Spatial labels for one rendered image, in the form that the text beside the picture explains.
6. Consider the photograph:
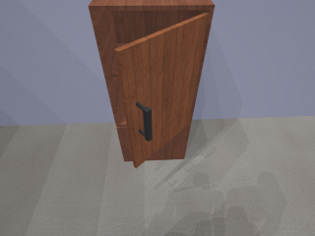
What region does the cupboard door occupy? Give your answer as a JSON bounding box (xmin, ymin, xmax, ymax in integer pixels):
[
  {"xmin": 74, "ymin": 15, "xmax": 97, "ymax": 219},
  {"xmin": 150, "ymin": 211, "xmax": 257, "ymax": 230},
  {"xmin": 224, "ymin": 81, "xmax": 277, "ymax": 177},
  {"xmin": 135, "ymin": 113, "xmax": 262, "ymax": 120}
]
[{"xmin": 114, "ymin": 13, "xmax": 210, "ymax": 168}]

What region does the handle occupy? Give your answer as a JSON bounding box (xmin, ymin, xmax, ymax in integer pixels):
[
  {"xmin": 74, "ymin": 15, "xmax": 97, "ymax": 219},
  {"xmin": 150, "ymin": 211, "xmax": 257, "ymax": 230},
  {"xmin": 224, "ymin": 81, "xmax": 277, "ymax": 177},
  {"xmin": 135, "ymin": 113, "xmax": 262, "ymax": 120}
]
[{"xmin": 136, "ymin": 102, "xmax": 153, "ymax": 142}]

